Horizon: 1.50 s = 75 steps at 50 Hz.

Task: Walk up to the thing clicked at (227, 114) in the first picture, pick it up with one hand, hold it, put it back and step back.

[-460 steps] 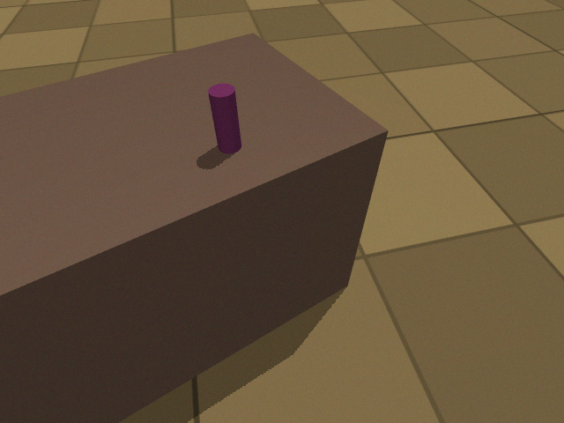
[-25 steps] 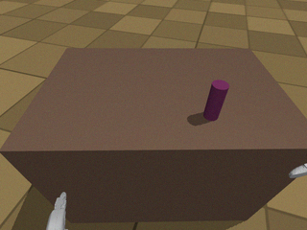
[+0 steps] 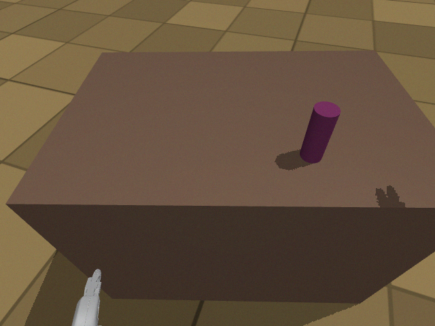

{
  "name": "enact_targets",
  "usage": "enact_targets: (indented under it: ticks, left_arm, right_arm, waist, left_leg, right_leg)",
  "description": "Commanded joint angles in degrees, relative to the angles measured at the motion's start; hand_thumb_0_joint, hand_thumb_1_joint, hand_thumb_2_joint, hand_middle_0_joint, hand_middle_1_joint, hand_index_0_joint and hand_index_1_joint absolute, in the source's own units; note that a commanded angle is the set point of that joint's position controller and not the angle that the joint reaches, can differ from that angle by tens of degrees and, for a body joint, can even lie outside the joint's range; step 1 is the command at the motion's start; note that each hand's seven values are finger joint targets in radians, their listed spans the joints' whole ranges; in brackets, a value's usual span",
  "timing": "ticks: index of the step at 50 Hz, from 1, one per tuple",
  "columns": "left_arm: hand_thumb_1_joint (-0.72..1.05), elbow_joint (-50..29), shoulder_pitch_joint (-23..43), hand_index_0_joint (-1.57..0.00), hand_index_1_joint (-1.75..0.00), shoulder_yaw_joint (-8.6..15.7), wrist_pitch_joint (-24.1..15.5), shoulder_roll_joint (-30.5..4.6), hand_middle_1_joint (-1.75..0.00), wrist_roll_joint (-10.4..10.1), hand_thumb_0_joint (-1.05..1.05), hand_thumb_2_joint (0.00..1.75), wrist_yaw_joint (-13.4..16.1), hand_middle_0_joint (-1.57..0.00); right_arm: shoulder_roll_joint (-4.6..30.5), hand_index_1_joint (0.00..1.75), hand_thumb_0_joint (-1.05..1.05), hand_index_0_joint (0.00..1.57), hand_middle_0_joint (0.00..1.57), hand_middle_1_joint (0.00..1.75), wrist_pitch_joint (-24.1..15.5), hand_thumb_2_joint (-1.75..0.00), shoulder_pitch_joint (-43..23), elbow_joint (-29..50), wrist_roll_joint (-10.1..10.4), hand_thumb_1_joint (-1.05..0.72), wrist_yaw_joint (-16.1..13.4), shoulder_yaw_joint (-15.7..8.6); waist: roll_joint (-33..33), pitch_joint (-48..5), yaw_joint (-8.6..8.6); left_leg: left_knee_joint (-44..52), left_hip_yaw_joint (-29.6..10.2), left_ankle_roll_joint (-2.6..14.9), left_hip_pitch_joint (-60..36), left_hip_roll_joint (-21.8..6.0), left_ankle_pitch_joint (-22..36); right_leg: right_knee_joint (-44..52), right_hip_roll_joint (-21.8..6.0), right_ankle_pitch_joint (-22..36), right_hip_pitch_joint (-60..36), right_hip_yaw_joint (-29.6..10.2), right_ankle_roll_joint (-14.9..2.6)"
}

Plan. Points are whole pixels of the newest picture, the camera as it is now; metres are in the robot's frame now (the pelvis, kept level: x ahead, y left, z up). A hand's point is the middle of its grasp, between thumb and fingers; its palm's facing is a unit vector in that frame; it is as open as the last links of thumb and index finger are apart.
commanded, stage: go down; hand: right
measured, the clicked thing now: (318, 134) +0.52 -0.19 +0.05
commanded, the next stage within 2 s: approach in 1.90 s
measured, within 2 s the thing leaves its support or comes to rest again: neither
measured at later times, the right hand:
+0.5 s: hand out of the picture +0.39 -0.36 +0.15, palm faces +0.12 +0.99 +0.01, open 17.6 cm
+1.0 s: hand out of the picture +0.41 -0.37 +0.16, palm faces +0.12 +0.99 +0.03, open 17.5 cm
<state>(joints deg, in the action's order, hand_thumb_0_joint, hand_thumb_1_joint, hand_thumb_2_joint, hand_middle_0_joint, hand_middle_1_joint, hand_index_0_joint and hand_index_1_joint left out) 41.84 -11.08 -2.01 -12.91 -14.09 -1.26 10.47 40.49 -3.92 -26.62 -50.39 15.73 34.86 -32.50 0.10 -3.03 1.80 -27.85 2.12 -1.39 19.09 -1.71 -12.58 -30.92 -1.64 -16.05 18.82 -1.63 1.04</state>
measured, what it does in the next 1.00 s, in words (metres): stands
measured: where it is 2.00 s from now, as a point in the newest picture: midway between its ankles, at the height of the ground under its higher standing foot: outside the picture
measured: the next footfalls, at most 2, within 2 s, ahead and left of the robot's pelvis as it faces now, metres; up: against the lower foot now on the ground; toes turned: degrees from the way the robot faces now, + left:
none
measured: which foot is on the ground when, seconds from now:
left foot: down 0.00-1.00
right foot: down 0.00-1.00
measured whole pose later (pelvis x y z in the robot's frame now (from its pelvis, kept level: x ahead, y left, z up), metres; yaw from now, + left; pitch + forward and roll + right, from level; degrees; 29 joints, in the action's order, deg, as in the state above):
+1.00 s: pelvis +0.01 -0.01 -0.01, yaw +1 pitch +10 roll +2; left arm 32.5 -13.9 -3.9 -13.4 -15.4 -0.2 10.0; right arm 51.8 -5.4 -41.2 -66.9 11.2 36.1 -34.8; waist -0.4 -5.0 6.1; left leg -33.7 1.5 -1.9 28.6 -0.8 -15.0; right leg -39.6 -2.6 -20.4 29.3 -1.3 0.6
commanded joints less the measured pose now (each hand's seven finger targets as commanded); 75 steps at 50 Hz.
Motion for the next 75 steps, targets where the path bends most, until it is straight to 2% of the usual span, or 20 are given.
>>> enact_targets:
  ticks: [1, 5, 11, 13, 17, 18, 21, 25, 31, 35, 37, 45, 46, 51, 55, 59, 63, 66, 70, 75]
  left_arm:
    - [-0.56, -9.6, 1.9, -0.05, -0.06, 3.6, -3.2, -10.0, -0.05, 0.4, 0.00, 0.05, 1.5, -0.05]
    - [-0.57, -10.7, 2.0, -0.05, -0.06, 1.1, -3.5, -8.0, -0.05, 0.5, 0.00, 0.06, 1.0, -0.05]
    - [-0.57, -11.5, 2.5, -0.05, -0.06, 4.3, -3.5, -11.7, -0.05, 0.7, 0.00, 0.06, 1.3, -0.05]
    - [-0.57, -14.3, 5.2, -0.05, -0.06, 3.1, -3.7, -11.2, -0.05, 0.8, 0.00, 0.06, 1.2, -0.05]
    - [-0.57, -13.9, 5.3, -0.05, -0.06, 2.2, -3.3, -10.8, -0.05, 0.7, 0.00, 0.07, 1.4, -0.05]
    - [-0.58, -9.7, 2.0, -0.04, -0.06, 0.3, -2.7, -7.8, -0.05, 0.7, 0.00, 0.07, 1.2, -0.05]
    - [-0.58, -13.8, 3.8, -0.04, -0.06, 3.4, -2.9, -12.0, -0.05, 0.7, 0.00, 0.07, 1.7, -0.05]
    - [-0.58, -13.3, 1.1, -0.04, -0.06, 1.9, -2.6, -9.7, -0.05, 0.5, 0.00, 0.07, 1.3, -0.05]
    - [-0.57, -12.5, -2.4, -0.05, -0.06, 3.5, -2.7, -10.6, -0.05, 0.6, 0.00, 0.07, 0.9, -0.05]
    - [-0.57, -9.1, -2.4, -0.05, -0.06, 2.1, -2.8, -8.6, -0.05, 0.8, 0.00, 0.07, 0.4, -0.05]
    - [-0.57, -14.7, 2.3, -0.04, -0.06, 3.9, -3.5, -12.0, -0.05, 0.9, 0.00, 0.07, 0.7, -0.05]
    - [-0.55, -15.5, -0.3, -0.05, -0.06, 1.5, -3.1, -10.0, -0.06, 1.0, 0.00, 0.05, 0.6, -0.05]
    - [-0.56, -19.3, 1.0, -0.05, -0.05, 3.4, -3.4, -12.6, -0.05, 1.1, 0.00, 0.06, 0.9, -0.05]
    - [-0.55, -16.9, -1.6, -0.05, -0.05, 0.8, -3.2, -9.1, -0.05, 1.1, 0.00, 0.05, 0.0, -0.05]
    - [-0.54, -20.3, 0.0, -0.05, -0.05, 1.0, -3.9, -9.7, -0.05, 1.1, 0.00, 0.05, -0.1, -0.05]
    - [-0.54, -20.1, 0.7, -0.05, -0.05, 2.6, -4.5, -11.7, -0.05, 1.3, 0.00, 0.05, 0.2, -0.05]
    - [-0.55, -15.4, -1.1, -0.05, -0.05, 0.9, -4.5, -9.9, -0.05, 1.5, 0.00, 0.06, 0.1, -0.05]
    - [-0.56, -17.5, -0.3, -0.05, -0.05, 1.9, -4.8, -11.3, -0.05, 1.7, 0.00, 0.06, 0.4, -0.05]
    - [-0.56, -19.5, -1.5, -0.05, -0.06, 1.0, -4.4, -10.6, -0.05, 1.7, 0.00, 0.06, 0.2, -0.05]
    - [-0.56, -19.7, -4.1, -0.05, -0.06, 3.2, -4.0, -12.1, -0.05, 1.4, 0.00, 0.06, -0.1, -0.05]
  right_arm:
    - [23.7, 0.05, 0.00, 0.04, 0.04, 0.05, -4.4, -0.05, -23.2, 7.6, 1.0, 0.58, -0.5, -4.1]
    - [23.9, 0.05, 0.00, 0.05, 0.04, 0.05, -4.6, -0.04, -22.7, 3.5, 0.7, 0.59, -0.1, -3.3]
    - [28.8, 0.05, 0.00, 0.04, 0.04, 0.05, -5.2, -0.05, -25.6, 3.4, 0.9, 0.61, 0.7, -5.7]
    - [30.5, 0.05, 0.00, 0.05, 0.04, 0.05, -5.8, -0.04, -27.1, 3.7, 0.7, 0.59, 0.5, -6.8]
    - [30.2, 0.05, 0.00, 0.05, 0.05, 0.05, -6.4, -0.04, -26.4, 2.8, 0.3, 0.55, 0.5, -6.0]
    - [30.1, 0.05, 0.00, 0.05, 0.05, 0.05, -6.3, -0.04, -26.7, 2.6, -0.3, 0.55, 0.7, -5.6]
    - [30.2, 0.05, 0.00, 0.05, 0.05, 0.05, -5.7, -0.05, -24.9, 0.4, 0.0, 0.55, 0.9, -5.7]
    - [29.7, 0.05, 0.00, 0.05, 0.05, 0.05, -5.1, -0.05, -25.2, 0.6, -0.3, 0.54, 1.2, -5.2]
    - [31.0, 0.05, 0.00, 0.05, 0.05, 0.05, -5.5, -0.05, -28.6, 2.4, -0.3, 0.56, 1.5, -5.4]
    - [30.7, 0.05, 0.00, 0.05, 0.05, 0.05, -5.9, -0.05, -33.1, 3.8, -0.6, 0.55, 1.6, -4.1]
    - [31.4, 0.05, 0.00, 0.05, 0.05, 0.05, -5.6, -0.05, -31.9, 1.0, -0.8, 0.55, 1.5, -4.6]
    - [34.3, 0.05, 0.00, 0.05, 0.05, 0.05, -5.3, -0.05, -34.1, -2.9, -2.2, 0.57, 1.2, -5.6]
    - [34.0, 0.05, 0.00, 0.05, 0.05, 0.05, -5.0, -0.05, -32.3, -6.3, -2.4, 0.57, 1.0, -5.6]
    - [34.7, 0.05, 0.00, 0.05, 0.05, 0.05, -5.5, -0.05, -34.9, -7.1, -3.4, 0.60, 0.5, -4.8]
    - [36.7, 0.05, 0.00, 0.04, 0.04, 0.05, -6.3, -0.05, -38.5, -4.6, -3.8, 0.61, 0.2, -5.0]
    - [36.6, 0.05, 0.00, 0.05, 0.05, 0.05, -6.4, -0.04, -40.7, -5.2, -4.0, 0.59, 0.5, -4.2]
    - [36.7, 0.05, 0.00, 0.05, 0.05, 0.05, -6.4, -0.04, -41.5, -6.7, -4.2, 0.59, 0.7, -3.8]
    - [38.3, 0.05, 0.00, 0.05, 0.05, 0.05, -6.2, -0.05, -42.0, -7.2, -4.5, 0.58, 0.7, -4.7]
    - [35.9, 0.05, 0.00, 0.05, 0.05, 0.05, -5.2, -0.05, -40.6, -8.6, -5.1, 0.55, 0.7, -3.5]
    - [35.4, 0.05, 0.00, 0.05, 0.05, 0.05, -4.2, -0.06, -40.1, -8.6, -5.0, 0.56, 0.4, -3.2]
  waist:
    - [6.3, -13.1, 1.35]
    - [5.4, -11.6, 0.92]
    - [7.9, -18.4, 1.16]
    - [8.9, -22.2, 0.82]
    - [8.8, -21.1, 0.33]
    - [10.1, -20.4, -0.10]
    - [8.1, -20.5, 1.35]
    - [8.3, -17.7, 1.56]
    - [9.5, -19.6, 2.74]
    - [14.0, -20.2, 2.84]
    - [10.0, -20.6, 3.01]
    - [9.4, -22.3, 2.43]
    - [6.9, -21.9, 3.30]
    - [9.4, -16.0, 2.73]
    - [10.0, -20.3, 3.36]
    - [12.7, -22.6, 4.56]
    - [15.2, -22.1, 4.20]
    - [14.5, -24.2, 4.21]
    - [12.5, -24.8, 4.12]
    - [11.2, -21.7, 4.49]
  left_leg:
    - [2.3, 0.0, 1.57, -3.1, 1.9, 8.4]
    - [1.9, 0.0, 1.35, -2.2, 1.9, 7.7]
    - [-0.1, 0.0, 1.90, -2.3, 2.1, 12.3]
    - [-0.9, 0.0, 2.02, -3.0, 2.2, 15.0]
    - [-1.2, 0.0, 2.10, -3.2, 2.3, 14.1]
    - [-1.3, -0.2, 2.17, -3.1, 2.1, 14.5]
    - [-1.5, 0.0, 2.04, -2.8, 2.3, 15.2]
    - [-1.6, -0.1, 2.05, -1.2, 2.2, 15.1]
    - [-2.9, -0.2, 1.78, -0.1, 2.2, 17.4]
    - [-3.5, -0.3, 2.26, 3.0, 2.4, 14.6]
    - [-3.4, 0.0, 2.13, 2.3, 2.6, 13.8]
    - [-4.0, -0.1, 2.25, 0.0, 2.4, 13.7]
    - [-4.1, 0.2, 2.20, 0.7, 2.7, 13.9]
    - [-3.4, -0.2, 2.34, 2.8, 2.4, 8.1]
    - [-3.9, -0.8, 2.09, 1.9, 2.2, 8.0]
    - [-4.9, -0.3, 2.56, 4.9, 2.5, 8.4]
    - [-5.6, -0.1, 2.76, 7.4, 2.7, 8.0]
    - [-6.1, 0.2, 2.74, 6.6, 2.8, 9.8]
    - [-6.4, 0.5, 2.70, 6.0, 3.3, 11.7]
    - [-6.1, 0.7, 2.72, 6.8, 3.4, 10.2]
  right_leg:
    - [3.8, 1.3, 10.0, -5.2, 0.1, -1.66]
    - [3.2, 1.3, 8.4, -1.8, 0.3, -1.82]
    - [0.7, 1.0, 15.7, -5.1, -0.1, -1.29]
    - [-0.9, 0.7, 21.6, -6.7, -0.4, -0.90]
    - [-1.2, 0.7, 20.9, -4.9, -0.4, -1.06]
    - [-1.4, 1.0, 20.6, -4.4, 0.0, -1.12]
    - [-1.5, 0.9, 21.4, -4.3, -0.1, -1.17]
    - [-1.8, 1.0, 20.6, -3.3, 0.4, -1.36]
    - [-3.4, 0.9, 24.2, -5.3, 0.2, -1.32]
    - [-3.9, 0.3, 24.4, -6.2, -0.2, -0.71]
    - [-4.2, 0.2, 22.8, -4.6, -0.5, -0.93]
    - [-4.5, 0.7, 19.5, -1.6, -0.1, -1.06]
    - [-4.8, 0.4, 20.7, -1.8, -0.3, -0.95]
    - [-3.7, 0.6, 10.8, 3.5, 0.3, -1.28]
    - [-4.3, 0.9, 9.1, 3.0, 0.5, -1.52]
    - [-5.0, 0.4, 11.8, -0.3, -0.3, -0.88]
    - [-6.2, 0.1, 14.3, -0.7, -0.7, -0.36]
    - [-7.2, -0.1, 18.5, -1.0, -1.0, -0.07]
    - [-7.8, -0.3, 22.6, -1.5, -1.0, 0.05]
    - [-6.5, -0.4, 19.2, 0.1, -1.1, -0.10]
